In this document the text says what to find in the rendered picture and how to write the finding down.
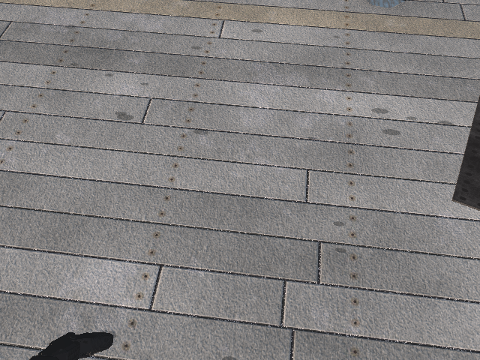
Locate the robot left hand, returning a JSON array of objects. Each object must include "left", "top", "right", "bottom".
[{"left": 29, "top": 332, "right": 113, "bottom": 360}]

